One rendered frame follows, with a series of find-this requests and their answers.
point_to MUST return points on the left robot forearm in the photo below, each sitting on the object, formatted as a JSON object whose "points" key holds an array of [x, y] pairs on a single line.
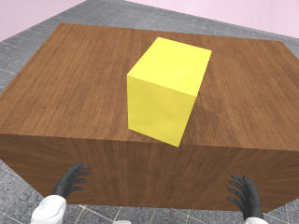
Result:
{"points": [[50, 211]]}

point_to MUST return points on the pedestal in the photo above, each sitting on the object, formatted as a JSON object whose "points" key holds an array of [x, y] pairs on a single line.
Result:
{"points": [[69, 104]]}

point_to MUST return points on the left robot hand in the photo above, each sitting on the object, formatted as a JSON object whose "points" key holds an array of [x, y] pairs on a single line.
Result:
{"points": [[64, 186]]}

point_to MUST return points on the right robot hand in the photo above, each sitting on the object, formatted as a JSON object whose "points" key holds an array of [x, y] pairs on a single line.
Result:
{"points": [[250, 204]]}

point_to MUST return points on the carton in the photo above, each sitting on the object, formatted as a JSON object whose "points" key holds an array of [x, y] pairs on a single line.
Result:
{"points": [[162, 88]]}

